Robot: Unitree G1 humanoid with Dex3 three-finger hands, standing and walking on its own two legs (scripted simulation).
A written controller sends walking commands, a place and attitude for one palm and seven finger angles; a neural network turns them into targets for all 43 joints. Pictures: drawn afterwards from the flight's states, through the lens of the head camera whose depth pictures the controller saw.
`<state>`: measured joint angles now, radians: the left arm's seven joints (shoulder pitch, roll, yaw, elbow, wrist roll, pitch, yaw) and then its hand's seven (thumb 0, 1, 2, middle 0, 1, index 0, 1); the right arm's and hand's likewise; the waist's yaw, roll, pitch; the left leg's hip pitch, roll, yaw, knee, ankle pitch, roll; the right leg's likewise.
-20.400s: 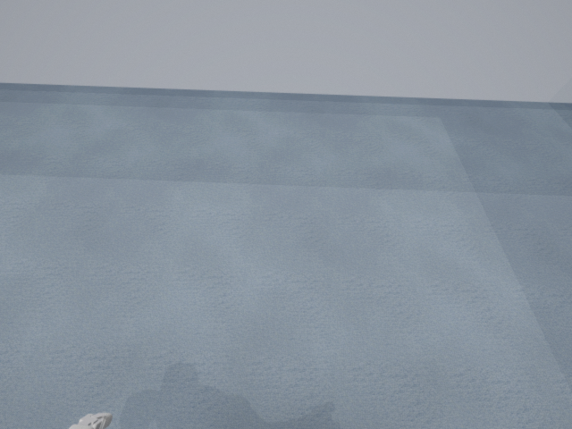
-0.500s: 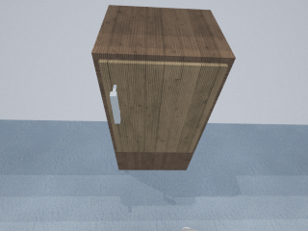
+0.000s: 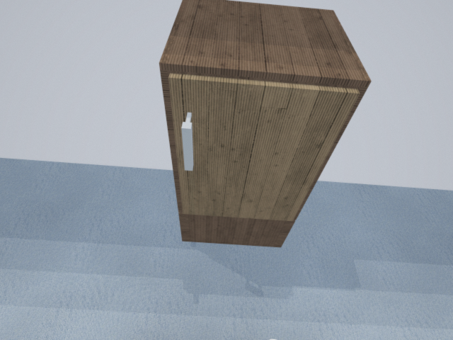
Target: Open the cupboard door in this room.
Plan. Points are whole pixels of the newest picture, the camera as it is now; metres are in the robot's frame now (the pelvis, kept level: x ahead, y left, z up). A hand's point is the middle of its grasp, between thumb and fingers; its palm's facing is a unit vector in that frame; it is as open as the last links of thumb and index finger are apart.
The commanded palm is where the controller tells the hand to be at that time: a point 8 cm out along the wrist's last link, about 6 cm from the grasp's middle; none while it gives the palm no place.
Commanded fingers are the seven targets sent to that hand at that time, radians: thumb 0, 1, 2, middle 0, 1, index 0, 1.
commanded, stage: come to a stop and stand still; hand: left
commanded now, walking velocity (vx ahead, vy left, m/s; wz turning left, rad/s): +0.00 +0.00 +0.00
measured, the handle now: (189, 142) +0.57 +0.15 -0.04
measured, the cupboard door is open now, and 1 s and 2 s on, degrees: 0 0 0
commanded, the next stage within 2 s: look again from close up in 0.24 s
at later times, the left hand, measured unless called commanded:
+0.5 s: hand out of the picture +0.00 +0.18 -0.16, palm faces -0.03 -0.98 -0.22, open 7.3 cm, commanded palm none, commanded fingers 0.00 0.90 0.90 -0.20 -0.30 -0.20 -0.30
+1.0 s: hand out of the picture +0.04 +0.18 -0.15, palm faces +0.09 -0.97 -0.20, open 7.4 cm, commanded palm +0.09 +0.22 -0.06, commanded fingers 0.00 0.81 0.86 -0.21 -0.36 -0.21 -0.36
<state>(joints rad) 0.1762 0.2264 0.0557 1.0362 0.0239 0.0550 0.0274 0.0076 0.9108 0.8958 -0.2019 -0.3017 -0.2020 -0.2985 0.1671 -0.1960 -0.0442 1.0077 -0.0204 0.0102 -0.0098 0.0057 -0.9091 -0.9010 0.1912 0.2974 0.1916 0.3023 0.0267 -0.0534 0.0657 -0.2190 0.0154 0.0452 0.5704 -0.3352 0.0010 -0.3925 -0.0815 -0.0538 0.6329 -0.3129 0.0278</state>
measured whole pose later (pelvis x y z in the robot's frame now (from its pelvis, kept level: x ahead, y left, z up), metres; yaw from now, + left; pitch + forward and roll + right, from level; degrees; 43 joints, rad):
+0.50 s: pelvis -0.02 +0.00 +0.01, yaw -2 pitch -1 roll +0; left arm 0.28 0.14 -0.02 1.08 0.02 -0.02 0.04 0.01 0.92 0.90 -0.20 -0.30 -0.20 -0.30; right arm 0.27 -0.18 0.00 1.04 -0.02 -0.01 -0.01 0.01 -0.92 -0.90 0.19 0.30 0.19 0.30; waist -0.01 0.03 0.04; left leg -0.23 0.02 0.07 0.53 -0.28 0.01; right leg -0.20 -0.02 -0.03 0.52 -0.31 0.00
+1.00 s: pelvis -0.02 +0.00 +0.01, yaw -2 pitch +0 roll +0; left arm 0.38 0.17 0.03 0.72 -0.05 0.07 0.05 0.02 0.91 0.89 -0.20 -0.30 -0.20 -0.30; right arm 0.30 -0.17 0.01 1.00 0.01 -0.07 -0.03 0.01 -0.91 -0.90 0.20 0.30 0.20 0.30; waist 0.00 0.00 0.03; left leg -0.23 0.03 0.08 0.52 -0.28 0.00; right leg -0.21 -0.01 -0.02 0.52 -0.30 -0.01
